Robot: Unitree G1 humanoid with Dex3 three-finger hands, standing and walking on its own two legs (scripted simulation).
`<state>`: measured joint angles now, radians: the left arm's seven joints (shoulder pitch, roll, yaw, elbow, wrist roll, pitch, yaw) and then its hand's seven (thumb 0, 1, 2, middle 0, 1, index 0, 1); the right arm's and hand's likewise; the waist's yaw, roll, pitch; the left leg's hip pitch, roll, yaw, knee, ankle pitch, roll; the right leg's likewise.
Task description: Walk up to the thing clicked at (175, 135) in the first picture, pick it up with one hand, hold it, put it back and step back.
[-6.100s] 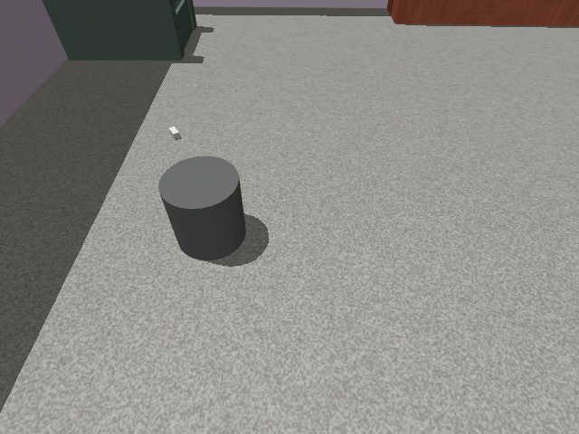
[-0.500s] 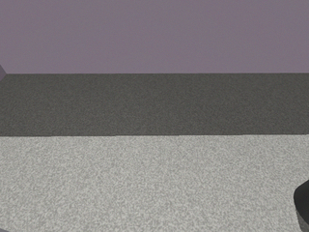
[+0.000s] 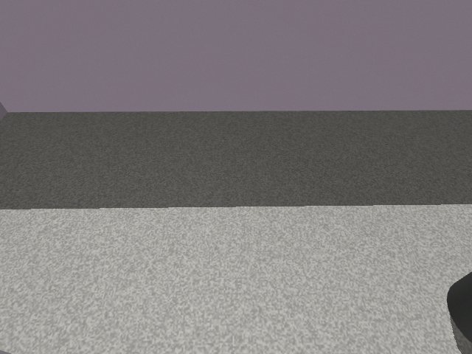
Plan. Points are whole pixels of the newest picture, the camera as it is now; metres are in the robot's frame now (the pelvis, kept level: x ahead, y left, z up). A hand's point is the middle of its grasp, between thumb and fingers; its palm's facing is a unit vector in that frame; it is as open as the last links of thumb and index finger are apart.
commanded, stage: stand
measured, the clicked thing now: out of the picture +0.84 -1.77 -0.76
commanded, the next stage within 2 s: walk up in 0.22 s
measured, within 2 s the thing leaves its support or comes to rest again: neither
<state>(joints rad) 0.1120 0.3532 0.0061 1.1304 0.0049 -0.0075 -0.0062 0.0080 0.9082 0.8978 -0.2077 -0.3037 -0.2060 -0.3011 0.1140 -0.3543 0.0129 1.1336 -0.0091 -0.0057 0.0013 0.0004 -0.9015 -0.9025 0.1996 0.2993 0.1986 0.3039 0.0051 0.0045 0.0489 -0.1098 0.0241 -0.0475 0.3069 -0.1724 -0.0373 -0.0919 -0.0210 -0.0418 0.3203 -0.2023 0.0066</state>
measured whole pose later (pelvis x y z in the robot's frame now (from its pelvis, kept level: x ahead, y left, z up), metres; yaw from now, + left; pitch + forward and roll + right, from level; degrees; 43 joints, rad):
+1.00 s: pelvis +0.26 +0.02 -0.03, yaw +0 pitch -4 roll +1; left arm 0.17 0.40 0.07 0.89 0.01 -0.07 -0.08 0.01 0.91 0.90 -0.21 -0.30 -0.21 -0.30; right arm 0.35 -0.41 -0.06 0.92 -0.01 -0.04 0.04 0.00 -0.90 -0.90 0.20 0.30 0.20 0.30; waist -0.02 0.04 0.09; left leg -0.16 0.07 0.02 0.94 -0.47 0.02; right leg -0.37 -0.06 -0.06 0.66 -0.22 -0.02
